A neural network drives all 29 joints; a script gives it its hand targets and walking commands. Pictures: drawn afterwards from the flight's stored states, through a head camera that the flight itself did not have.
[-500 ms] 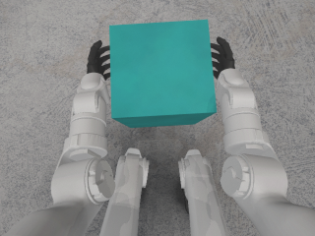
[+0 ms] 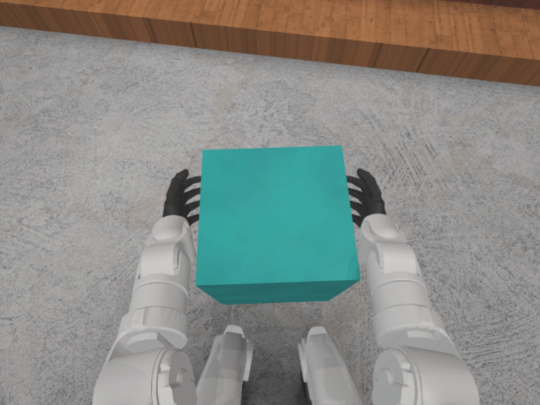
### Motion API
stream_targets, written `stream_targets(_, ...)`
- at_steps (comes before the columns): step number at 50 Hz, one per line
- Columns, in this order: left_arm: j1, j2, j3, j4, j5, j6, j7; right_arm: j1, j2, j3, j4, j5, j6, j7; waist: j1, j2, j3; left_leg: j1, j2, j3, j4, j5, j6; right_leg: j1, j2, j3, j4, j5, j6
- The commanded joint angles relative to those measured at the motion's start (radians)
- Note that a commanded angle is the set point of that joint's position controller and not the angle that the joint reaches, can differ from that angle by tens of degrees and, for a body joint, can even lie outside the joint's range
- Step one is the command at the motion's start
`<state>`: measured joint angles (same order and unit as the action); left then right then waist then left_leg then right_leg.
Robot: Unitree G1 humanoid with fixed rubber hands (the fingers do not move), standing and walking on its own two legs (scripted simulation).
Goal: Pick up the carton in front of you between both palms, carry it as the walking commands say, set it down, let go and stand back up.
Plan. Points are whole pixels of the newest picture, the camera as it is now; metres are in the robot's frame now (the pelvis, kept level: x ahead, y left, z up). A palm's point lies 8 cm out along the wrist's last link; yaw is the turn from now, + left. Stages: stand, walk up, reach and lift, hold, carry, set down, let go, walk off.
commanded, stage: reach and lift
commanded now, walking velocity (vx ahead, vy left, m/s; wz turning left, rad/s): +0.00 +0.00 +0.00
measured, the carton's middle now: (274, 235) +0.39 +0.01 -0.11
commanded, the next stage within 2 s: hold in 1.66 s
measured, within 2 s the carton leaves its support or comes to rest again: neither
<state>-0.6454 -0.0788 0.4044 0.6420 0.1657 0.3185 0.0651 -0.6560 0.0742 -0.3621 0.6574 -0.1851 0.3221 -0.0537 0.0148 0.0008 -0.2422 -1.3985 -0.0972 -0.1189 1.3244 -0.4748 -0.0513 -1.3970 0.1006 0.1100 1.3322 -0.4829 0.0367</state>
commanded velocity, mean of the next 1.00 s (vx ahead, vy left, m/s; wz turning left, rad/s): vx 0.00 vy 0.00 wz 0.00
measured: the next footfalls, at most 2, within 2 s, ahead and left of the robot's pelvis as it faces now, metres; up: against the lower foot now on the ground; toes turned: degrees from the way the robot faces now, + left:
none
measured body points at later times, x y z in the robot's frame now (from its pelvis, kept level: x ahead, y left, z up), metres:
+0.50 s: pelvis +0.05 +0.00 +0.12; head +0.08 +0.00 +0.57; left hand +0.37 +0.16 +0.11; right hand +0.37 -0.15 +0.10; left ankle +0.07 +0.13 -0.59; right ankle +0.06 -0.13 -0.59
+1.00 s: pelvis +0.04 +0.00 +0.15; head +0.02 +0.00 +0.59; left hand +0.35 +0.16 +0.16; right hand +0.35 -0.15 +0.16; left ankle +0.07 +0.13 -0.59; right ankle +0.06 -0.13 -0.59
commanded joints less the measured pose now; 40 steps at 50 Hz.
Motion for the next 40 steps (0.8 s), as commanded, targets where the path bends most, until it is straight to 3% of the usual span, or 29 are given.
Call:
stream_targets(1, -0.525, -1.071, -0.577, 0.041, -0.122, -0.010, -0.258, -0.523, 1.078, 0.550, 0.015, 0.127, -0.023, 0.235, 0.000, -0.008, -0.641, 0.467, -0.064, 0.108, -0.224, 0.229, 0.026, 0.487, 0.058, -0.088, -0.240, 0.242, -0.016)
stream_targets(15, -0.250, -1.075, -0.651, -0.026, -0.103, -0.004, -0.259, -0.257, 1.072, 0.627, -0.071, 0.121, -0.016, 0.242, -0.007, -0.001, -0.433, 0.844, -0.031, 0.049, -0.534, 0.385, 0.036, 0.845, 0.025, -0.038, -0.543, 0.393, -0.026)
stream_targets(27, -0.075, -1.072, -0.742, -0.172, -0.136, 0.137, -0.279, -0.080, 1.060, 0.708, -0.216, 0.154, 0.125, 0.265, -0.012, 0.004, -0.219, 1.174, -0.003, 0.030, -0.802, 0.542, 0.033, 1.169, 0.000, -0.022, -0.810, 0.544, -0.020)
stream_targets(31, -0.048, -1.058, -0.758, -0.231, -0.143, 0.203, -0.287, -0.054, 1.043, 0.722, -0.276, 0.162, 0.192, 0.272, -0.018, 0.001, -0.118, 1.244, 0.002, 0.028, -0.880, 0.522, 0.031, 1.239, -0.005, -0.024, -0.890, 0.526, -0.018)
stream_targets(40, -0.136, -1.033, -0.645, -0.196, -0.093, 0.273, -0.313, -0.140, 1.027, 0.609, -0.239, 0.112, 0.263, 0.303, -0.014, 0.006, 0.084, 1.238, 0.011, 0.046, -0.946, 0.264, 0.045, 1.219, -0.015, -0.042, -0.954, 0.271, -0.037)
